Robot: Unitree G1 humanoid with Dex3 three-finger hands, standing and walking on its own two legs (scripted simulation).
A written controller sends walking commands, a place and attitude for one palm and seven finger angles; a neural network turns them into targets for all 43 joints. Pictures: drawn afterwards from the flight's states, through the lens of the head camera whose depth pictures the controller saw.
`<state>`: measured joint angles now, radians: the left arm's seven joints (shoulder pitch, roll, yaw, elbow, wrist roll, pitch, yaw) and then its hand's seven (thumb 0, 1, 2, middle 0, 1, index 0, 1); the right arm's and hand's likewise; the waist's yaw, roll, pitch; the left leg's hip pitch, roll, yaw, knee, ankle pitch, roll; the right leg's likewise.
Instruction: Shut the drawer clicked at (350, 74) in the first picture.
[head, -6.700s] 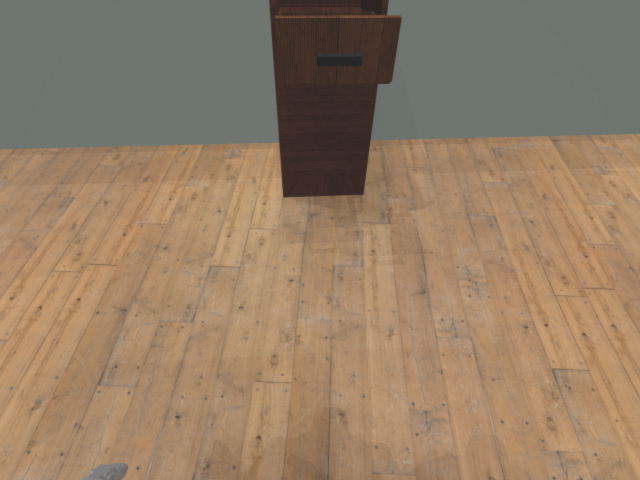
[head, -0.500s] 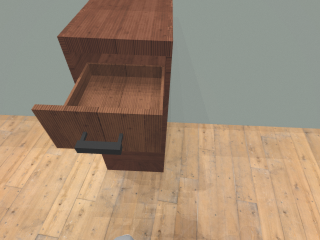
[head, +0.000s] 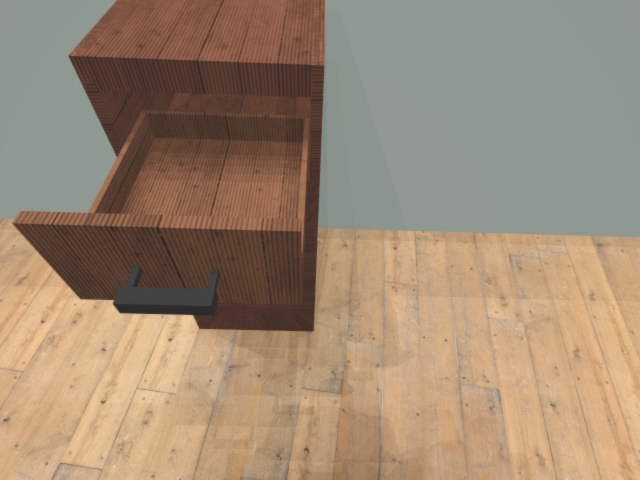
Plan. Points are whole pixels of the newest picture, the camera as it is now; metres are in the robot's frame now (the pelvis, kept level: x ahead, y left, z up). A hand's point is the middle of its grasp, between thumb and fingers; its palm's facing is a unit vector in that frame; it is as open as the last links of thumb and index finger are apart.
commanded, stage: come to a stop and stand still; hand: left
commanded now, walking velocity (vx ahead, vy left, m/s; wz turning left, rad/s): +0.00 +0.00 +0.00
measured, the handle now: (171, 287) +0.34 +0.22 +0.02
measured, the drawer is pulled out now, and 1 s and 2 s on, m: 0.29 0.29 0.29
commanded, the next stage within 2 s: look again from close up in 1.78 s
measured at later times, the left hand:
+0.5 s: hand out of the picture -0.04 +0.10 -0.17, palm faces +0.12 -0.97 -0.21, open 7.2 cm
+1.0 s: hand out of the picture -0.10 +0.08 -0.17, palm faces +0.10 -0.98 -0.16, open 7.3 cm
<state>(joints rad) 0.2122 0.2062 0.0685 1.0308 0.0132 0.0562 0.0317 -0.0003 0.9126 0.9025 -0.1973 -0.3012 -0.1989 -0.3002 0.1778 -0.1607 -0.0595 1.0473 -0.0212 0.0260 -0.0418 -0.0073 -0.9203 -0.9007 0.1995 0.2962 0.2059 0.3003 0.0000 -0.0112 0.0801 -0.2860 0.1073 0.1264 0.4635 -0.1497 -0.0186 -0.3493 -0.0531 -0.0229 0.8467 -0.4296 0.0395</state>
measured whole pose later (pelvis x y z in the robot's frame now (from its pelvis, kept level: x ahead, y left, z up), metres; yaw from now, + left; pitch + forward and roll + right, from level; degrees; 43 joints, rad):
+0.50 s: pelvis -0.06 -0.09 +0.00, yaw +2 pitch -2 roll +0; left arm 0.23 0.16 0.03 1.10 0.00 0.01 0.04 0.00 0.95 0.90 -0.20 -0.30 -0.20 -0.30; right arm 0.29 -0.12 -0.02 1.15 -0.01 0.02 -0.04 0.00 -0.91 -0.90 0.19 0.30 0.20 0.30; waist 0.01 0.01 0.03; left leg -0.12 0.06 0.03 0.43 -0.27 -0.05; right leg -0.22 0.04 -0.13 0.42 -0.18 -0.08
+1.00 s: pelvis -0.08 -0.07 +0.00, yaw +1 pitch -1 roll +1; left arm 0.33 0.10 0.03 1.14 0.01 0.01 0.03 0.00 0.91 0.90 -0.20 -0.30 -0.20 -0.30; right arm 0.44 -0.08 -0.01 1.16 -0.02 0.02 -0.04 0.00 -0.91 -0.90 0.19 0.30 0.20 0.30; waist 0.00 0.00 -0.01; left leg -0.17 0.03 0.04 0.42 -0.23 -0.01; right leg -0.27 0.02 -0.10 0.40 -0.12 -0.06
